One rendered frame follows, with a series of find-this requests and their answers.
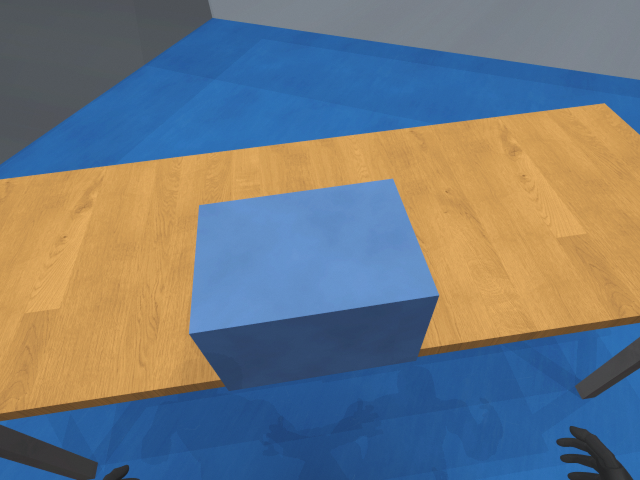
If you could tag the robot right hand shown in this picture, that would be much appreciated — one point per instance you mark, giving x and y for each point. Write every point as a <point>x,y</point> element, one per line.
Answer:
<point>601,459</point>

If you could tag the carton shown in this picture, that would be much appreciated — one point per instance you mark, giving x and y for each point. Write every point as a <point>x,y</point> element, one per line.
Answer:
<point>307,284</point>

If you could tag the table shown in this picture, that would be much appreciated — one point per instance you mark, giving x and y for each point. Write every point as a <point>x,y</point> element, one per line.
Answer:
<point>529,225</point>

